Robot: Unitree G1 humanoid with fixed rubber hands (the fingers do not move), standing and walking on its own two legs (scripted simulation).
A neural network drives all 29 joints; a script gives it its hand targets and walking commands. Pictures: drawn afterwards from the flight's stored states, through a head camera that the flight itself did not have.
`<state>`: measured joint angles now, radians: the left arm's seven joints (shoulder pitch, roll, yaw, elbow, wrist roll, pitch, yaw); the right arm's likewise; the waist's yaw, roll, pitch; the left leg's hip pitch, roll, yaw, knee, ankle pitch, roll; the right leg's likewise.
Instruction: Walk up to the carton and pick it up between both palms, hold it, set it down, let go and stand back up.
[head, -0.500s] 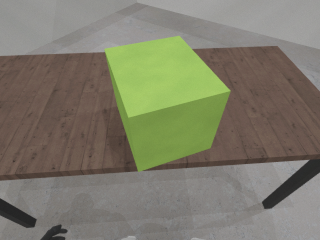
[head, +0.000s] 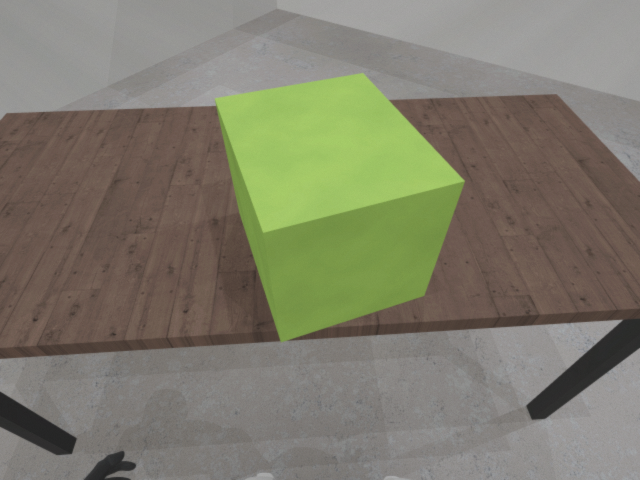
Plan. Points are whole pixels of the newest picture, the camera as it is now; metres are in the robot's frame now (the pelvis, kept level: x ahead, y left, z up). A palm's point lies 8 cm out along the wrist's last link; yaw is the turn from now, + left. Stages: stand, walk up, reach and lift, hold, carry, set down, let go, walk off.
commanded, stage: reach and lift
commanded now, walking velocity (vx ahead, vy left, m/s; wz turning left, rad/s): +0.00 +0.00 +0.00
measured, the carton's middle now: (323, 201) +0.52 +0.01 +0.07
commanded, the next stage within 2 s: none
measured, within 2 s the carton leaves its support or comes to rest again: neither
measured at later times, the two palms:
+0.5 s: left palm out of the picture +0.17 +0.22 -0.05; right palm out of the picture +0.12 -0.35 -0.06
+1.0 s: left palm (162, 477) +0.16 +0.19 +0.00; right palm out of the picture +0.12 -0.34 +0.00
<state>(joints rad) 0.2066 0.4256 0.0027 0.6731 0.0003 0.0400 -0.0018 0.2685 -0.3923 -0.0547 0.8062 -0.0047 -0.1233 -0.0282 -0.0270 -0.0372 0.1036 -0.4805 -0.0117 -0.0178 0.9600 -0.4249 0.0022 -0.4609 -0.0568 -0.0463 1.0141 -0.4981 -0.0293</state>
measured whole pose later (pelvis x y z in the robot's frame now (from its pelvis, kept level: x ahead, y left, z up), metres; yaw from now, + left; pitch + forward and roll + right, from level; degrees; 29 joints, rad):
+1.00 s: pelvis -0.05 -0.04 +0.01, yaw -2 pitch -10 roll +5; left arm 0.14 0.19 0.07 0.33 0.00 0.22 0.14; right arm 0.20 -0.38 -0.07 0.47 0.09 -0.08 0.12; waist -0.02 -0.08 0.10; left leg -0.32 0.00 -0.02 0.78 -0.29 -0.01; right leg -0.36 -0.04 -0.05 0.94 -0.42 -0.08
